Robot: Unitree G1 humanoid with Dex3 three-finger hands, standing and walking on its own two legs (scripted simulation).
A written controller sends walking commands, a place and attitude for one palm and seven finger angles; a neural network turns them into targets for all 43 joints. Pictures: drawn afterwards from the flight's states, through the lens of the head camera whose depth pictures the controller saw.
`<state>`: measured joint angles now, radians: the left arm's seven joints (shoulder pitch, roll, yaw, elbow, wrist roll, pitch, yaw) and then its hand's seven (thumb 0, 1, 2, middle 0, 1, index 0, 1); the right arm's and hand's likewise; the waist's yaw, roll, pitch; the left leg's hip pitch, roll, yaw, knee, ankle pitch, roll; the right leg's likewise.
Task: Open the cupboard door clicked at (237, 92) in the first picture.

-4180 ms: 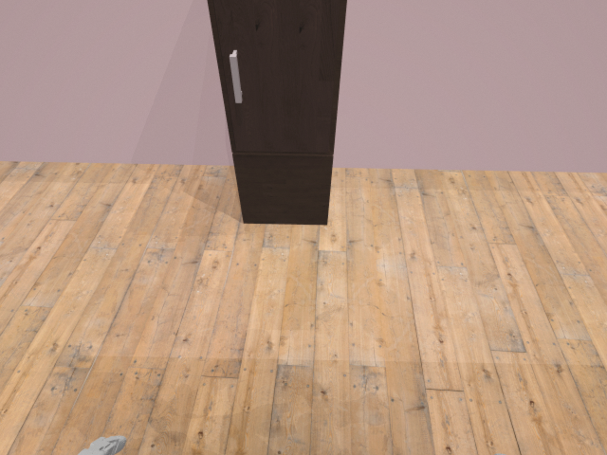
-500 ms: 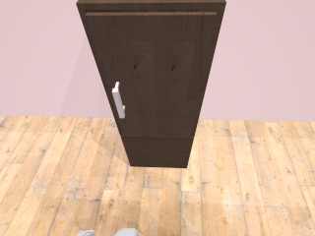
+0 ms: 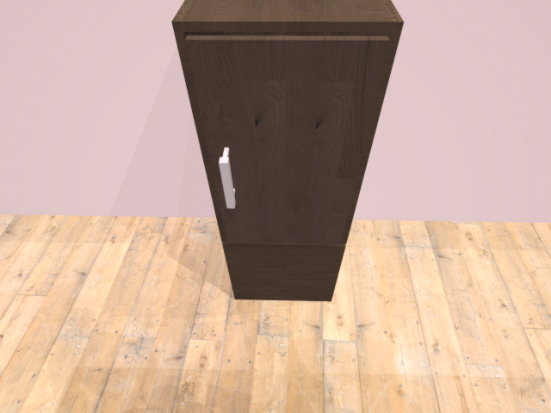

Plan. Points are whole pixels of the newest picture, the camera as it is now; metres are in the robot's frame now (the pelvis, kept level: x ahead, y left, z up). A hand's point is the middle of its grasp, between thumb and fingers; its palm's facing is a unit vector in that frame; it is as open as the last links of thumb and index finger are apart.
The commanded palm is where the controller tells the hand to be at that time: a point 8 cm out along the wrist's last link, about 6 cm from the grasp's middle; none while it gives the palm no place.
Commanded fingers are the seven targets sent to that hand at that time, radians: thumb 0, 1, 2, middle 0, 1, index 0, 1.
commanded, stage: come to a stop and stand still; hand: left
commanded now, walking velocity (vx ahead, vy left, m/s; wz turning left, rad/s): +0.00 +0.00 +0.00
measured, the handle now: (228, 178) +0.60 +0.15 -0.06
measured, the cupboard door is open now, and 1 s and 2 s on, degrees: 0 0 0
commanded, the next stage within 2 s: look again from close up in 0.46 s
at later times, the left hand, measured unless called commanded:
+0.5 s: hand out of the picture -0.05 +0.13 -0.18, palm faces +0.04 -0.99 -0.15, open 7.3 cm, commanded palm none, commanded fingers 0.00 0.90 0.90 -0.20 -0.30 -0.20 -0.30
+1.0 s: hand out of the picture +0.02 +0.18 -0.18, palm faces +0.02 -0.98 -0.20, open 7.3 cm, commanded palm none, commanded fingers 0.00 0.90 0.90 -0.20 -0.30 -0.20 -0.30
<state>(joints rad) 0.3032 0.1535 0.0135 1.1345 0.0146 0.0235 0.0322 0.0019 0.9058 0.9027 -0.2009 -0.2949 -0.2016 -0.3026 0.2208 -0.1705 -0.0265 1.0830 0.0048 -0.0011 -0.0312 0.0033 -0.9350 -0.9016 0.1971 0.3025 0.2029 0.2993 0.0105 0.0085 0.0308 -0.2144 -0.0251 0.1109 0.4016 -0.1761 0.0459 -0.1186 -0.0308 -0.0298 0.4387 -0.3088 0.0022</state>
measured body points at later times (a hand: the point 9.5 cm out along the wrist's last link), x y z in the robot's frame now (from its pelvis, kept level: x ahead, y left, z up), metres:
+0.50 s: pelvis -0.02 -0.03 +0.00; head -0.02 -0.03 +0.45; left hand -0.05 +0.18 -0.16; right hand -0.08 -0.23 -0.16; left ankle +0.03 +0.09 -0.74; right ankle -0.04 -0.11 -0.74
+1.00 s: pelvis +0.01 +0.00 -0.01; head +0.01 +0.01 +0.44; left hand +0.02 +0.23 -0.16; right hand +0.02 -0.22 -0.16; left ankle +0.03 +0.09 -0.74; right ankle -0.04 -0.11 -0.74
